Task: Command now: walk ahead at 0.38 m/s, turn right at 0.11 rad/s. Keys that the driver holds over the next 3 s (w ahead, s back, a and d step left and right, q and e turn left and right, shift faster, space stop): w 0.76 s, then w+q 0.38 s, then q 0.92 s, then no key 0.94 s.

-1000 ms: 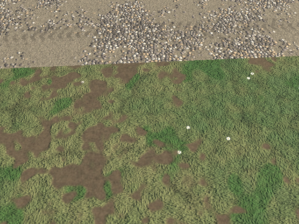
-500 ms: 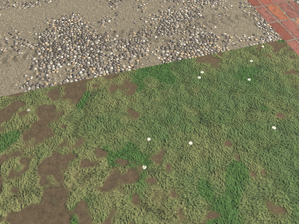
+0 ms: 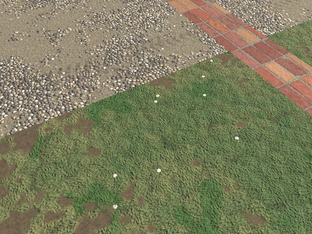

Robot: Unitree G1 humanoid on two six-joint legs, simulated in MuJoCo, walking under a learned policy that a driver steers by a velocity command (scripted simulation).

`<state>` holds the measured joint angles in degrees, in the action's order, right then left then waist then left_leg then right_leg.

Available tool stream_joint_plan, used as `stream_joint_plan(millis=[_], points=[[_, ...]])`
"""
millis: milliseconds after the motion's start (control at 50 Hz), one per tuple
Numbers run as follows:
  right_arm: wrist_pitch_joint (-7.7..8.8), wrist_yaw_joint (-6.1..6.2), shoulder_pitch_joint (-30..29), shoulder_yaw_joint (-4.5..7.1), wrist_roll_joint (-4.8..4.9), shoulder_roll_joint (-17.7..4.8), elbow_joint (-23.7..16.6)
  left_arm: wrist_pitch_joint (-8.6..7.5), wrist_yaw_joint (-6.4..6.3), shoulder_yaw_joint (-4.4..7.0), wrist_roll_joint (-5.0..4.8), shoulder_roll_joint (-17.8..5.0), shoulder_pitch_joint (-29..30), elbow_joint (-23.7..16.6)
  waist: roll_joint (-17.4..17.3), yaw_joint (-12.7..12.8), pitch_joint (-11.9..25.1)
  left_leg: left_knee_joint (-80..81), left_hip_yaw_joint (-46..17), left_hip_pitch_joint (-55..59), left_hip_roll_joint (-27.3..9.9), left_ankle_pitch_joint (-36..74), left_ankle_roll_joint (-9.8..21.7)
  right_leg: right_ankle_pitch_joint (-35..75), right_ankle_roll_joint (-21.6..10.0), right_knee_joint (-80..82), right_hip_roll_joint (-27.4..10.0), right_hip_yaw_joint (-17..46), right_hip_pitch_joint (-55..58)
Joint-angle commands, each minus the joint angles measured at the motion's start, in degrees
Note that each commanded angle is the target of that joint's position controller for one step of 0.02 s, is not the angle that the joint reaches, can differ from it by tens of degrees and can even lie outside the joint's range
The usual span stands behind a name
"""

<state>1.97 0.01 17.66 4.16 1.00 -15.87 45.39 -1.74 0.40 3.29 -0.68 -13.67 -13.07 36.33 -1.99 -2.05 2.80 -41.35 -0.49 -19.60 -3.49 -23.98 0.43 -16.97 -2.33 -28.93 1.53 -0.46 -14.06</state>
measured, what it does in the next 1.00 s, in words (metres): walks ahead: left foot, then right foot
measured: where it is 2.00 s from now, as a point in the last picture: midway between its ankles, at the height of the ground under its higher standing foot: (151, 176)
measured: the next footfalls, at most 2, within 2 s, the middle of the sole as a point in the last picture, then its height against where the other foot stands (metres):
left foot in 0.40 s outside the picture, level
right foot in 0.92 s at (188, 210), level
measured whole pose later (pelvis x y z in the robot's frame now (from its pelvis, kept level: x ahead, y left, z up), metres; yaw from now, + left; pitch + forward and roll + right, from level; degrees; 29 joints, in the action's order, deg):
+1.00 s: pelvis +0.50 +0.00 -0.01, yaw +4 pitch +3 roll +0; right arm 3.0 -0.2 21.3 2.9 1.7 -17.2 48.7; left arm -5.8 1.3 2.1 0.4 -14.4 -4.9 37.2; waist -1.0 -3.2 -1.6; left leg -56.6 -4.5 -14.4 0.9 -28.4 1.5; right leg -9.3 -1.1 -33.1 -1.1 -2.4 -26.9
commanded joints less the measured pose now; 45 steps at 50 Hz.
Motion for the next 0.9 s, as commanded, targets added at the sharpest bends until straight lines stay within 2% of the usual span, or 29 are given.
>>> stream_joint_plan(millis=[20, 40, 80, 100, 140, 200, 260, 320, 340, 360, 380, 400, 420, 440, 460, 480, 500, 520, 540, 560, 600, 660, 720, 780, 820, 880, 900], points=[[3.63, -0.68, -12.11, 1.54, 1.26, -7.97, -9.45, -1.96, -0.2, 3.15, 0.78, -10.82, -12.65, -0.45, 12.65, 7.44, -5.07, -22.46, -2.55, -36.59, -1.7, -3.98, 1.32, -17.17, -15.46, 17.51, -22.76, 34.48, 20.69], [3.68, -0.92, -11.3, 1.5, 0.99, -7.24, -8.23, -2.45, -0.16, 2.46, 0.88, -9.12, -10.16, -0.75, 11.49, 6.12, -6.58, -22.97, -2.58, -36.86, -2.59, 1.48, 1.84, -15.6, -13.42, 18.35, -19.67, 29.65, 18.83], [3.81, -1.23, -10.61, 1.45, -0.43, -6.45, -7.37, -2.52, -0.22, 1.78, 0.68, -7.92, -6.54, -1.11, 9.24, 4.08, -7.53, -19.82, -2.58, -34.48, -3.85, 9.69, 1.15, -3.2, -11.05, 20.01, -16.38, 22.25, 15.24], [3.82, -1.43, -10.59, 1.13, -0.68, -5.43, -6.92, -2.5, -0.33, 1.67, 0.89, -7.65, -6.41, -0.84, 8.25, 3.74, -6.92, -18.53, -1.59, -32.45, -3.45, 13.2, 0.5, 2.99, -10.5, 20.66, -15.0, 18.87, 13.82], [3.72, -1.61, -11.59, 0.32, -0.91, -3.52, -6.59, -2.47, -0.58, 1.67, 0.74, -7.56, -6.82, 0.36, 7.21, 3.72, -5.93, -12.36, -0.23, -28.66, -2.63, 18.85, -0.85, 11.42, -9.67, 20.7, -12.87, 12.88, 11.95], [3.73, -2.01, -17.02, -0.86, -0.39, -1.56, -7.89, -2.55, -0.87, 2.02, 0.21, -8.81, -9.15, 2.47, 7.78, 5.4, -6.47, -0.5, 1.09, -21.37, -0.58, 26.23, -1.44, 15.18, -8.57, 20.73, -11.29, 7.98, 8.31], [3.7, -2.87, -21.2, -1.0, 0.28, -2.44, -9.5, -2.66, -0.79, 2.44, -0.54, -10.34, -11.43, 4.27, 7.9, 6.45, -7.7, 5.95, 1.11, -17.68, 0.58, 27.69, -0.46, 13.85, -8.69, 20.71, -13.32, 8.19, 8.94], [3.89, -3.61, -22.07, -0.65, 0.35, -4.02, -10.64, -2.3, -0.9, 2.75, -0.95, -11.07, -11.91, 5.76, 7.89, 5.41, -8.26, 9.93, 0.66, -16.34, 1.03, 23.7, 2.04, 18.21, -7.68, 18.26, -15.85, 8.74, 13.71], [3.97, -3.66, -20.96, -0.37, 0.24, -4.76, -10.59, -2.04, -1.0, 2.93, -0.89, -11.61, -11.8, 6.04, 8.23, 4.54, -7.29, 10.61, 1.37, -13.87, 1.85, 21.56, 2.91, 24.0, -7.09, 16.17, -16.05, 8.48, 15.24], [3.97, -3.47, -18.13, 0.2, 0.03, -5.94, -10.15, -1.75, -1.11, 3.11, -0.73, -12.37, -11.41, 6.13, 8.9, 2.74, -4.85, 11.04, 2.92, -8.81, 3.57, 19.54, 4.05, 34.73, -6.33, 11.83, -15.43, 7.57, 16.25], [3.79, -2.96, -11.2, 1.29, -0.21, -7.73, -8.34, -1.37, -1.29, 2.93, -0.53, -12.16, -11.16, 6.22, 8.59, -0.99, -0.12, 11.82, 4.73, 1.11, 5.57, 19.03, 5.7, 44.99, -5.07, 3.04, -13.21, 5.39, 15.3], [3.62, -2.29, -1.2, 2.3, -0.37, -10.33, -6.14, -1.25, -1.56, 2.24, 0.08, -10.76, -11.14, 5.69, 7.4, -5.34, 6.75, 9.44, 1.28, 17.55, 2.11, 20.57, 8.07, 42.17, -3.06, -10.16, -10.69, 3.51, 6.84], [3.45, -1.85, 6.44, 3.55, -1.84, -16.15, -5.26, -1.98, -1.22, 0.46, 0.22, -4.96, -17.6, 4.05, -6.01, -4.44, 17.89, 10.57, -24.39, 42.5, -14.34, 11.22, 16.92, 18.51, 1.47, -35.28, -2.73, 0.97, -16.35], [3.35, -2.1, 8.57, 2.5, -0.73, -12.79, -4.27, -3.18, -1.09, 0.03, 0.04, -4.79, -17.06, 5.17, -13.77, -5.04, 24.24, 22.15, -43.89, 45.14, -18.96, 2.3, 19.16, -14.65, 1.87, -45.45, 2.08, 8.51, -23.75], [3.12, -1.84, 4.27, 1.5, -0.31, -10.2, -4.53, -3.83, -0.7, 1.52, -1.75, -9.77, -11.32, 3.62, -9.58, -4.82, 14.0, 24.2, -37.51, 38.15, -17.27, -3.1, 16.15, -12.42, 1.4, -49.87, -1.67, 9.06, -30.36], [2.86, -1.56, 0.24, 0.98, -0.36, -8.77, -5.18, -4.18, -0.66, 1.25, -2.02, -10.07, -6.42, 2.15, -5.03, -3.46, 6.9, 25.02, -29.75, 28.75, -15.48, -1.12, 14.43, -7.63, 0.65, -48.22, -4.83, 6.39, -30.9], [2.87, -1.62, -3.21, 0.53, -1.0, -7.5, -5.26, -4.17, -0.9, 1.17, -0.89, -9.42, -3.88, 1.62, -1.29, -1.41, 1.82, 26.78, -24.27, 19.32, -13.24, 3.91, 13.67, -3.43, 0.51, -44.36, -7.04, 5.07, -28.97], [3.29, -1.75, -5.44, 0.06, -1.75, -5.97, -5.64, -3.57, -1.08, 1.51, -0.22, -9.01, -4.65, 1.94, -2.42, 1.02, 0.16, 28.42, -20.26, 13.12, -11.01, 8.12, 12.96, -0.44, 0.32, -41.22, -9.06, 5.6, -25.13], [3.58, -1.85, -6.84, -0.02, -1.9, -5.41, -5.67, -2.82, -1.09, 1.42, -0.23, -8.06, -6.51, 2.65, -3.58, 2.57, -0.4, 30.22, -17.95, 9.13, -9.65, 9.67, 13.08, 1.13, 0.52, -40.13, -9.67, 5.63, -22.1], [4.02, -1.88, -7.15, 0.04, -1.65, -5.35, -5.37, -2.19, -1.15, 1.24, -0.23, -6.96, -7.8, 3.27, -3.84, 3.4, -0.61, 31.67, -15.92, 6.95, -9.04, 11.41, 13.63, 2.01, 0.93, -39.17, -9.84, 5.22, -20.84], [4.58, -1.71, -6.75, 0.28, -1.33, -6.26, -4.29, -1.55, -1.38, 1.11, 0.18, -6.44, -6.37, 2.88, -2.84, 4.03, -2.55, 33.83, -12.23, 4.59, -8.6, 15.11, 14.36, 5.43, 2.12, -35.74, -10.28, 4.78, -22.44], [4.42, -1.01, -4.38, 0.54, -1.06, -7.42, -2.86, -1.98, -1.36, 0.74, 0.8, -5.92, -0.14, 1.26, -0.74, 2.54, -4.24, 34.53, -8.29, 6.51, -7.76, 20.93, 13.89, 14.85, 3.42, -26.04, -10.76, 4.43, -25.97], [3.85, -0.58, -1.74, 0.68, -0.42, -8.58, -1.79, -2.75, -0.62, 0.03, 0.47, -4.49, 6.07, 0.02, -0.29, 0.01, -5.13, 34.11, -4.54, 8.25, -6.36, 23.21, 12.08, 22.45, 3.42, -14.17, -9.01, 2.62, -23.86], [3.11, -0.55, 2.28, 0.89, 0.22, -9.73, -0.21, -3.24, 0.4, -0.3, -0.08, -4.28, 12.02, -1.79, -0.05, -2.71, -6.45, 32.64, -5.08, 11.74, -7.65, 21.76, 11.93, 23.17, 3.3, -7.22, -7.42, 1.68, -22.76], [2.26, -0.44, 4.0, 0.98, 0.46, -9.99, 0.57, -3.67, 1.17, -0.19, -0.22, -4.82, 14.69, -3.15, -0.23, -3.2, -7.06, 30.04, -7.07, 15.23, -9.04, 21.86, 11.78, 20.13, 2.77, -3.69, -6.37, 2.12, -23.06], [1.22, 0.01, 3.6, 1.49, 0.56, -11.17, 0.8, -4.44, 1.79, 0.62, -0.19, -7.11, 12.06, -3.06, -2.39, -0.62, -5.3, 24.71, -10.2, 18.17, -10.54, 26.08, 10.29, 13.57, 1.16, 0.2, -4.46, 1.99, -16.84], [0.97, 0.08, 2.45, 1.45, 0.59, -11.25, 0.66, -4.67, 1.61, 1.33, -0.05, -8.29, 7.4, -1.94, -2.69, 2.45, -2.85, 19.59, -9.38, 17.49, -9.06, 32.83, 9.18, 12.75, 0.05, 2.41, -2.97, 0.52, -9.61]])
